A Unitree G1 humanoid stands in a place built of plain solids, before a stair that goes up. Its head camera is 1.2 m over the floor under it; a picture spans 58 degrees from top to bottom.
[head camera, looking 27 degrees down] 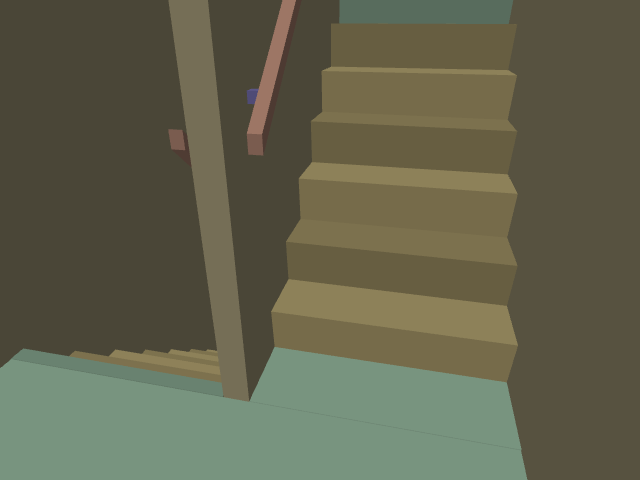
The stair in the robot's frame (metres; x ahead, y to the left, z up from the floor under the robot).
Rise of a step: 0.20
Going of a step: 0.23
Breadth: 0.90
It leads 12 degrees to the right of straight ahead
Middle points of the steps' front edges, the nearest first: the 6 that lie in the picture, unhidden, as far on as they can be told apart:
1.27 -0.25 0.19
1.49 -0.30 0.38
1.71 -0.35 0.58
1.94 -0.40 0.78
2.17 -0.45 0.98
2.39 -0.50 1.18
